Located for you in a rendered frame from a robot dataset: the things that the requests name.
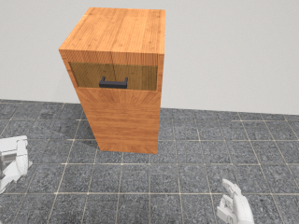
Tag cabinet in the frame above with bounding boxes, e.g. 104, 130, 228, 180
58, 7, 165, 154

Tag handle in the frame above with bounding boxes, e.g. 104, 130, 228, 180
98, 76, 128, 89

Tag right robot hand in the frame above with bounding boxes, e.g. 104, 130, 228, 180
217, 178, 254, 224

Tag left robot hand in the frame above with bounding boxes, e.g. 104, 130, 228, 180
0, 135, 33, 195

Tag drawer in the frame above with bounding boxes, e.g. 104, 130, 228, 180
69, 62, 158, 91

